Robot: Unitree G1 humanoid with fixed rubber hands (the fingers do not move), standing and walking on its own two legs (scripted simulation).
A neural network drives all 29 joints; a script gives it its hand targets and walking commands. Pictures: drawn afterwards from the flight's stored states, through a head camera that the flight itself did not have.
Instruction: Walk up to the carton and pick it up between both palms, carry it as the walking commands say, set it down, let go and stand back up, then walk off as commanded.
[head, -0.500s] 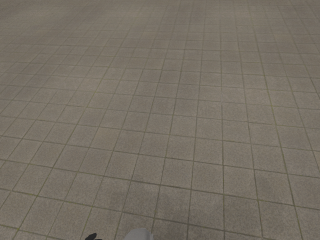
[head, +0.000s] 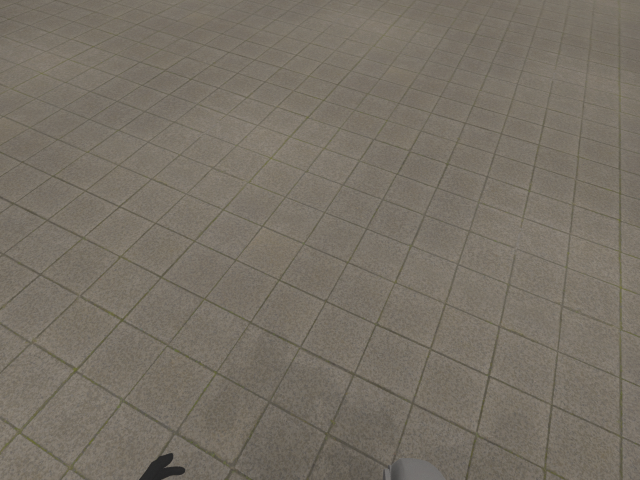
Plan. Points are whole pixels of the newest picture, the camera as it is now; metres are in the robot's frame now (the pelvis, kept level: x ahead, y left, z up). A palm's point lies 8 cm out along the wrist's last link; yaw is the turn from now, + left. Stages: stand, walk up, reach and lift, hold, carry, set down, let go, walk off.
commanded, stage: walk up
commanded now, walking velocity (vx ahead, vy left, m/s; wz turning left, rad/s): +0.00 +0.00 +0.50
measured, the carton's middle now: out of the picture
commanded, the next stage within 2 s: none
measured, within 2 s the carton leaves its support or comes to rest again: neither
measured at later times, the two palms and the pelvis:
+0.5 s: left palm out of the picture +0.03 +0.20 -0.11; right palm out of the picture +0.12 -0.30 -0.15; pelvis +0.01 -0.06 +0.00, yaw +18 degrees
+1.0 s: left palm out of the picture -0.08 +0.25 -0.16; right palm (447, 425) +0.21 -0.16 -0.11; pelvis +0.00 +0.01 -0.01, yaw +32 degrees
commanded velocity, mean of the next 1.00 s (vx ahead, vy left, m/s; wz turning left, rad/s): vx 0.03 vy -0.02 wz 0.50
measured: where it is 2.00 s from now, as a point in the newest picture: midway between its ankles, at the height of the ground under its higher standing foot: (263, 441)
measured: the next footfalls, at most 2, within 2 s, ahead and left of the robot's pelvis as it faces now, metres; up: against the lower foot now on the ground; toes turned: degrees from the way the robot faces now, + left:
right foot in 0.28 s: +0.04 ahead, -0.14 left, +0.00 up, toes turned +7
left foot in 0.76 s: +0.00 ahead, +0.06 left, +0.00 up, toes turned +32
